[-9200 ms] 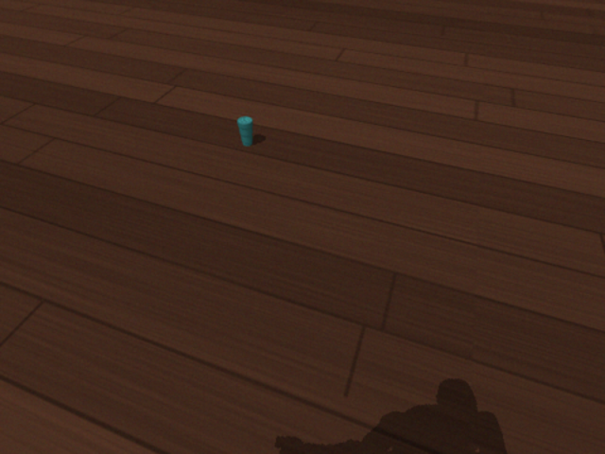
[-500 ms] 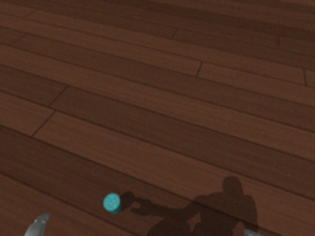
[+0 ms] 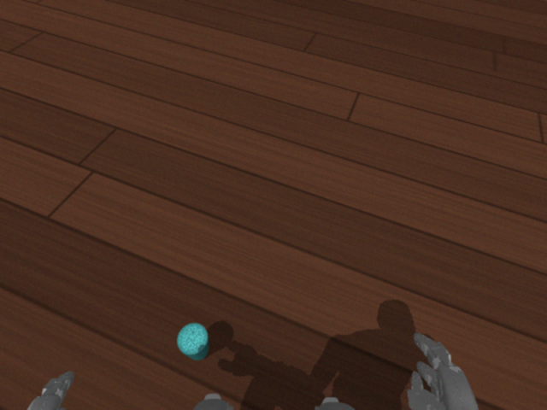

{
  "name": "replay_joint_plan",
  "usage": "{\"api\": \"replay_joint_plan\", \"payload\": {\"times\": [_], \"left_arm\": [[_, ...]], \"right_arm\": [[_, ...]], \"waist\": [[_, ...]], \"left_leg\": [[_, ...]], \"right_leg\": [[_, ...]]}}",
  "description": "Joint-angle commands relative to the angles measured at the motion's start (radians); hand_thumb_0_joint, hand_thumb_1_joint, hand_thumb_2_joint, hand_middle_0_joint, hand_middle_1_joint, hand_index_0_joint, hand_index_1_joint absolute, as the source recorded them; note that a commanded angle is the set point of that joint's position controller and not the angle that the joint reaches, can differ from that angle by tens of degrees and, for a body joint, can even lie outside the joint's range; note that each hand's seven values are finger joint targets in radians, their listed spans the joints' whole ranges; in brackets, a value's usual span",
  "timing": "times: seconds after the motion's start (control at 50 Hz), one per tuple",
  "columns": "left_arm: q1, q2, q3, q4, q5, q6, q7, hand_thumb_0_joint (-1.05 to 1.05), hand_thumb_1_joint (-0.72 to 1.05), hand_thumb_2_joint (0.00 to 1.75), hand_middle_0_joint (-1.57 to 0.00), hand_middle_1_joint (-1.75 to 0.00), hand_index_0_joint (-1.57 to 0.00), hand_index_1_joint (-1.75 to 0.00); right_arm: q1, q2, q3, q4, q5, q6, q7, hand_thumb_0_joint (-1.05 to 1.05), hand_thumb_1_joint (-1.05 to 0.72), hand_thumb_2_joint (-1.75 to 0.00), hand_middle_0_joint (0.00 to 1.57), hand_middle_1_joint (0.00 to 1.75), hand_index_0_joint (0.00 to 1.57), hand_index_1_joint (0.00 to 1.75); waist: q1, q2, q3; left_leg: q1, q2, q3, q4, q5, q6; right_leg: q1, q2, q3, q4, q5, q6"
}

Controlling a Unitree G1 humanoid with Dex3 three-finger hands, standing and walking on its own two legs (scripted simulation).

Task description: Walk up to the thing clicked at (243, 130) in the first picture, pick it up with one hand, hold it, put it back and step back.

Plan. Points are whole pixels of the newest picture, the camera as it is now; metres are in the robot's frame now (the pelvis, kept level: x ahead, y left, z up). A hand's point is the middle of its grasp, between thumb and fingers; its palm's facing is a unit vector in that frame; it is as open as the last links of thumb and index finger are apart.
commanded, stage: go down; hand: left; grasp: from the side
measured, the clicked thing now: (196, 344) +0.37 +0.21 -0.62
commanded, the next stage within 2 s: none
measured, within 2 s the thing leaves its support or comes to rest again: neither
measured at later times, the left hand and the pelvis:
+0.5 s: hand (87, 386) +0.21 +0.31 -0.19, palm faces +0.10 -0.96 -0.26, open 17.3 cm; pelvis -0.04 +0.00 -0.10, yaw -1 degrees
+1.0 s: hand (87, 358) +0.27 +0.36 -0.26, palm faces +0.12 -0.97 -0.20, open 16.9 cm; pelvis -0.07 +0.00 -0.21, yaw -4 degrees
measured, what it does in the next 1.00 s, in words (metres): lowers itself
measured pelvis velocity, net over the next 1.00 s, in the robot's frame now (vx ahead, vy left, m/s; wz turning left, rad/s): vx -0.07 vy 0.00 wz -0.06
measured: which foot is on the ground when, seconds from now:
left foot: down 0.00-1.00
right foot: down 0.00-1.00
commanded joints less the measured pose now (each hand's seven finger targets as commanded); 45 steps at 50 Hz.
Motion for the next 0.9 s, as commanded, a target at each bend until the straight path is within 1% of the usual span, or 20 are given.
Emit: {"api": "replay_joint_plan", "payload": {"times": [0.0,0.08,0.14,0.16,0.2,0.24,0.3,0.36,0.38,0.4,0.44,0.5,0.54,0.56,0.6,0.64,0.66,0.68,0.72,0.88], "left_arm": [[0.029,0.195,0.101,-0.192,-0.013,-0.024,0.007,0.00,-0.60,0.08,-0.08,-0.13,-0.08,-0.13],[0.063,0.188,0.115,-0.190,-0.023,-0.032,-0.001,0.00,-0.61,0.05,-0.08,-0.09,-0.08,-0.09],[0.050,0.199,0.126,-0.178,-0.027,-0.050,-0.009,0.00,-0.59,0.04,-0.08,-0.08,-0.07,-0.08],[-0.008,0.216,0.142,-0.207,-0.030,-0.069,-0.011,0.00,-0.56,0.06,-0.07,-0.08,-0.07,-0.09],[-0.031,0.231,0.171,-0.110,-0.043,-0.105,-0.026,0.00,-0.60,0.04,-0.08,-0.07,-0.08,-0.08],[-0.120,0.240,0.182,-0.087,-0.058,-0.170,-0.055,0.00,-0.61,0.03,-0.08,-0.07,-0.08,-0.08],[-0.204,0.299,0.252,0.028,-0.094,-0.287,-0.112,0.00,-0.57,0.05,-0.08,-0.09,-0.08,-0.09],[-0.299,0.335,0.267,0.026,-0.119,-0.408,-0.185,0.00,-0.56,0.06,-0.08,-0.12,-0.08,-0.11],[-0.303,0.374,0.301,0.025,-0.124,-0.435,-0.204,0.00,-0.54,0.07,-0.07,-0.12,-0.07,-0.11],[-0.332,0.389,0.295,0.007,-0.127,-0.456,-0.223,0.00,-0.48,0.09,-0.06,-0.12,-0.06,-0.11],[-0.311,0.410,0.345,0.139,-0.140,-0.473,-0.244,0.00,-0.51,0.10,-0.06,-0.12,-0.06,-0.11],[-0.311,0.415,0.382,0.228,-0.151,-0.502,-0.268,0.00,-0.54,0.11,-0.06,-0.12,-0.05,-0.12],[-0.385,0.491,0.422,0.188,-0.158,-0.525,-0.290,0.00,-0.50,0.12,-0.05,-0.11,-0.04,-0.12],[-0.402,0.482,0.408,0.197,-0.157,-0.537,-0.308,0.00,-0.52,0.11,-0.06,-0.12,-0.05,-0.12],[-0.449,0.539,0.463,0.210,-0.175,-0.560,-0.327,0.00,-0.49,0.12,-0.05,-0.12,-0.05,-0.12],[-0.525,0.543,0.460,0.237,-0.180,-0.586,-0.345,0.00,-0.48,0.12,-0.05,-0.12,-0.05,-0.12],[-0.546,0.552,0.472,0.243,-0.186,-0.599,-0.356,0.00,-0.49,0.13,-0.05,-0.13,-0.05,-0.13],[-0.567,0.532,0.454,0.272,-0.186,-0.609,-0.368,0.00,-0.46,0.12,-0.05,-0.13,-0.05,-0.13],[-0.619,0.592,0.494,0.293,-0.193,-0.631,-0.383,0.00,-0.45,0.13,-0.04,-0.14,-0.04,-0.13],[-0.716,0.685,0.535,0.344,-0.209,-0.672,-0.458,0.00,-0.42,0.11,-0.04,-0.11,-0.04,-0.10]], "right_arm": [[0.013,-0.155,-0.065,-0.142,0.002,-0.057,-0.020,0.00,-0.87,-0.89,0.20,0.30,0.20,0.30],[0.005,-0.150,-0.063,-0.154,-0.001,-0.066,-0.021,0.00,-0.87,-0.89,0.20,0.30,0.20,0.30],[0.017,-0.152,-0.066,-0.139,-0.003,-0.073,-0.019,0.00,-0.88,-0.89,0.20,0.30,0.20,0.30],[0.003,-0.153,-0.065,-0.157,-0.004,-0.078,-0.020,0.00,-0.89,-0.90,0.20,0.30,0.20,0.30],[0.014,-0.162,-0.066,-0.125,-0.004,-0.083,-0.018,0.00,-0.89,-0.90,0.20,0.30,0.20,0.30],[0.001,-0.165,-0.069,-0.126,-0.006,-0.093,-0.011,0.00,-0.91,-0.90,0.20,0.30,0.20,0.30],[-0.014,-0.178,-0.066,-0.115,-0.005,-0.112,-0.003,0.00,-0.93,-0.91,0.20,0.30,0.20,0.30],[-0.004,-0.197,-0.066,-0.105,-0.005,-0.122,-0.001,0.00,-0.93,-0.90,0.20,0.30,0.20,0.30],[0.002,-0.206,-0.068,-0.100,-0.003,-0.120,-0.003,0.00,-0.91,-0.90,0.20,0.30,0.20,0.30],[0.004,-0.217,-0.079,-0.092,-0.005,-0.115,-0.004,0.00,-0.91,-0.90,0.20,0.30,0.20,0.30],[-0.010,-0.225,-0.065,-0.076,-0.003,-0.105,0.000,0.00,-0.89,-0.90,0.20,0.30,0.20,0.30],[-0.014,-0.236,-0.069,-0.059,-0.003,-0.086,0.009,0.00,-0.90,-0.90,0.20,0.30,0.20,0.30],[-0.010,-0.252,-0.072,-0.051,-0.005,-0.076,0.014,0.00,-0.89,-0.90,0.20,0.30,0.20,0.30],[-0.012,-0.251,-0.073,-0.044,-0.006,-0.071,0.015,0.00,-0.89,-0.90,0.20,0.30,0.20,0.30],[-0.008,-0.253,-0.067,-0.031,-0.007,-0.066,0.017,0.00,-0.89,-0.90,0.20,0.30,0.20,0.30],[-0.019,-0.249,-0.063,-0.020,-0.010,-0.065,0.018,0.00,-0.90,-0.90,0.20,0.30,0.20,0.30],[-0.020,-0.255,-0.064,-0.019,-0.009,-0.064,0.018,0.00,-0.89,-0.90,0.20,0.30,0.20,0.30],[-0.022,-0.256,-0.064,-0.011,-0.011,-0.064,0.017,0.00,-0.89,-0.90,0.20,0.30,0.20,0.30],[-0.023,-0.259,-0.059,-0.006,-0.012,-0.061,0.013,0.00,-0.89,-0.90,0.20,0.30,0.20,0.30],[-0.016,-0.278,-0.038,0.016,-0.021,-0.057,0.014,0.00,-0.89,-0.90,0.20,0.30,0.20,0.30]], "waist": [[0.003,0.099,-0.206],[0.006,0.087,-0.216],[-0.001,0.084,-0.188],[-0.001,0.098,-0.200],[-0.009,0.087,-0.195],[-0.011,0.091,-0.186],[-0.003,0.047,-0.225],[0.008,0.117,-0.354],[0.024,0.137,-0.412],[0.018,0.158,-0.442],[0.041,0.128,-0.444],[0.067,0.116,-0.467],[0.077,0.134,-0.524],[0.064,0.142,-0.535],[0.068,0.116,-0.549],[0.041,0.104,-0.530],[0.043,0.111,-0.524],[0.029,0.117,-0.523],[0.033,0.092,-0.521],[0.046,0.135,-0.580]], "left_leg": [[0.152,-0.022,-0.008,-0.129,0.338,0.007],[0.113,-0.023,-0.012,-0.097,0.317,0.008],[0.063,-0.024,-0.013,-0.084,0.233,0.012],[0.047,-0.024,-0.012,-0.067,0.232,0.012],[0.008,-0.017,-0.024,-0.034,0.232,0.011],[-0.055,-0.017,-0.027,0.015,0.188,0.012],[-0.200,-0.033,-0.010,0.128,0.094,0.027],[-0.213,-0.030,-0.019,0.188,0.112,0.020],[-0.182,-0.026,-0.029,0.199,0.133,0.016],[-0.177,-0.027,-0.026,0.223,0.141,0.014],[-0.215,-0.022,-0.043,0.257,0.180,0.012],[-0.274,-0.021,-0.061,0.283,0.141,0.013],[-0.275,-0.021,-0.059,0.321,0.167,0.014],[-0.286,-0.021,-0.060,0.341,0.166,0.015],[-0.339,-0.025,-0.046,0.393,0.200,0.023],[-0.408,-0.024,-0.042,0.427,0.124,0.028],[-0.406,-0.023,-0.046,0.429,0.089,0.028],[-0.418,-0.020,-0.053,0.436,0.066,0.026],[-0.476,-0.021,-0.044,0.471,0.015,0.030],[-0.558,-0.021,-0.038,0.554,-0.008,0.028]], "right_leg": [[0.051,0.040,-0.010,-0.080,0.275,-0.042],[0.012,0.042,-0.012,-0.050,0.255,-0.043],[-0.030,0.041,-0.008,-0.033,0.192,-0.044],[-0.047,0.038,-0.005,-0.021,0.190,-0.045],[-0.103,0.040,-0.007,0.030,0.181,-0.045],[-0.188,0.039,-0.003,0.087,0.141,-0.046],[-0.272,0.031,0.014,0.164,0.079,-0.045],[-0.343,0.021,0.030,0.257,0.092,-0.051],[-0.367,0.020,0.027,0.283,0.101,-0.052],[-0.387,0.021,0.031,0.297,0.102,-0.053],[-0.440,0.025,0.014,0.348,0.119,-0.054],[-0.489,0.027,0.007,0.394,0.086,-0.059],[-0.502,0.027,0.010,0.423,0.104,-0.062],[-0.529,0.027,0.010,0.441,0.102,-0.063],[-0.523,0.028,0.016,0.460,0.129,-0.061],[-0.565,0.030,0.022,0.478,0.074,-0.058],[-0.594,0.031,0.023,0.484,0.046,-0.059],[-0.624,0.031,0.018,0.501,0.031,-0.059],[-0.626,0.030,0.033,0.500,-0.007,-0.055],[-0.686,0.036,0.026,0.580,-0.034,-0.061]]}}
